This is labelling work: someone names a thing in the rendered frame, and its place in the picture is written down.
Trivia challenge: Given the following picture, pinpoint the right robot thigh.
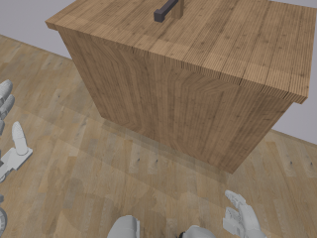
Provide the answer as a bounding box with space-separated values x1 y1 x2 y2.
182 227 216 238

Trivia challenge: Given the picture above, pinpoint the tap lever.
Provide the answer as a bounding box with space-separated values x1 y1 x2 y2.
154 0 179 23

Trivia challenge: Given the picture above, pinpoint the left robot hand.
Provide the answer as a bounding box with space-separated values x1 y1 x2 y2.
0 79 33 183

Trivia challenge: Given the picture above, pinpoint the left robot thigh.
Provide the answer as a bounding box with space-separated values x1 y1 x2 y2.
107 215 141 238

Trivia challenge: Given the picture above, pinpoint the right robot hand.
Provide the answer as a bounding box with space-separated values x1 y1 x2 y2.
223 190 262 238

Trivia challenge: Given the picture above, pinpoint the robot thigh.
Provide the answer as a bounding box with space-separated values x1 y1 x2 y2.
107 215 141 238
182 227 216 238

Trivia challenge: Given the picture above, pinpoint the counter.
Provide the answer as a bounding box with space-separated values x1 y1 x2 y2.
45 0 317 175

